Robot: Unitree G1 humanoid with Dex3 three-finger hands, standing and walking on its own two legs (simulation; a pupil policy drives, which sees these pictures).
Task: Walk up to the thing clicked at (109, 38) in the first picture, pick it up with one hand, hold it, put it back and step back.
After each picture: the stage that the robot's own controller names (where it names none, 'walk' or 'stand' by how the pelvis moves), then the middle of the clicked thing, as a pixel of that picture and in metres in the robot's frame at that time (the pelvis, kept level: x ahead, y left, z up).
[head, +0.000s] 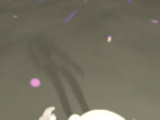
stand; (109, 38) +1.98 -0.45 -0.72
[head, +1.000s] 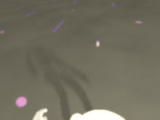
walk; (97, 43) +1.90 +0.00 -0.69
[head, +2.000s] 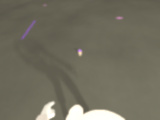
walk; (80, 52) +1.30 +0.31 -0.72
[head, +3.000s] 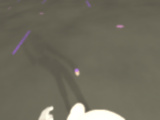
walk; (77, 72) +0.85 +0.31 -0.72
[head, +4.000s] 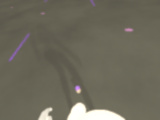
walk; (78, 89) +0.51 +0.25 -0.72
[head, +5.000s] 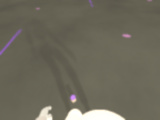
stand; (73, 98) +0.36 +0.22 -0.70
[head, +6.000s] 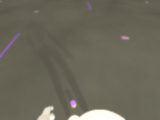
stand; (73, 103) +0.32 +0.21 -0.72
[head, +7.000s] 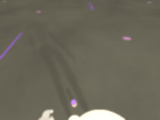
stand; (73, 103) +0.33 +0.21 -0.72
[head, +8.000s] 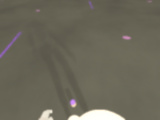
stand; (73, 103) +0.32 +0.21 -0.73
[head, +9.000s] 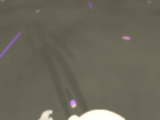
stand; (73, 103) +0.32 +0.21 -0.73
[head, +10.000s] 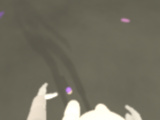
go down; (69, 90) +0.34 +0.23 -0.66
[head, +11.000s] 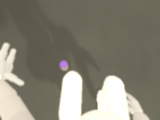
go down; (64, 65) +0.40 +0.25 -0.30
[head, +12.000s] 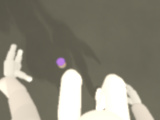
close in; (61, 63) +0.40 +0.26 -0.29
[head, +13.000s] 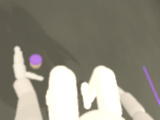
close in; (35, 61) +0.38 +0.28 -0.21
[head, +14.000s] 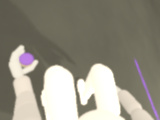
close; (26, 61) +0.37 +0.29 -0.22
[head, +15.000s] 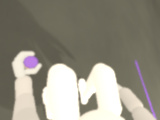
lift; (30, 63) +0.35 +0.28 -0.22
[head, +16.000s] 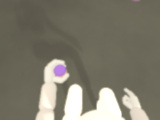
lift; (61, 73) +0.32 +0.20 +0.00
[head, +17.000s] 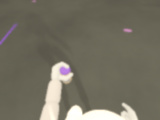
hold; (65, 74) +0.33 +0.19 +0.01
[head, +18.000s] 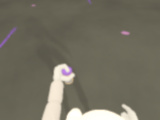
hold; (67, 75) +0.33 +0.17 +0.01
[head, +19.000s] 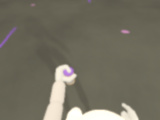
hold; (69, 76) +0.33 +0.16 +0.00
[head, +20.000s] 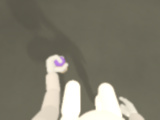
crouch; (61, 65) +0.39 +0.22 -0.08
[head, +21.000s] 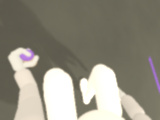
lower; (29, 58) +0.38 +0.29 -0.22
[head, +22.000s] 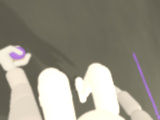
lower; (19, 57) +0.40 +0.31 -0.22
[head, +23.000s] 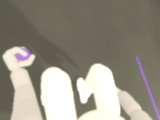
lower; (24, 57) +0.39 +0.30 -0.22
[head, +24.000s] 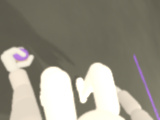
lower; (22, 58) +0.39 +0.30 -0.22
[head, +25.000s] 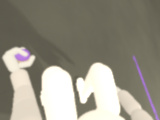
rest; (24, 58) +0.39 +0.30 -0.22
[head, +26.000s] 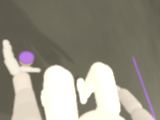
withdraw; (26, 59) +0.38 +0.28 -0.22
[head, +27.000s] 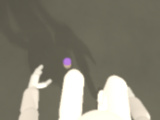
walk; (67, 63) +0.41 +0.23 -0.29
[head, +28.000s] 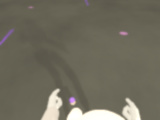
stand; (72, 101) +0.33 +0.19 -0.65
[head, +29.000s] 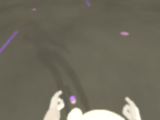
stand; (72, 99) +0.36 +0.21 -0.67
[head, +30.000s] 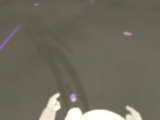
stand; (73, 97) +0.35 +0.21 -0.68
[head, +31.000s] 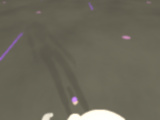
walk; (74, 100) +0.36 +0.21 -0.72
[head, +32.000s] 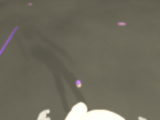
walk; (78, 83) +0.53 +0.21 -0.71
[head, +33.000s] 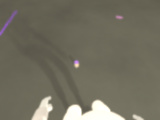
walk; (76, 64) +0.84 +0.20 -0.70
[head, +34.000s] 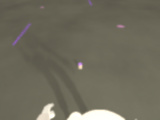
stand; (80, 66) +0.97 +0.21 -0.71
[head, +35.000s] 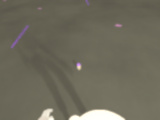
stand; (78, 66) +0.97 +0.23 -0.72
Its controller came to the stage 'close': yes
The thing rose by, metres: 0.72
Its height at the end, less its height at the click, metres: +0.00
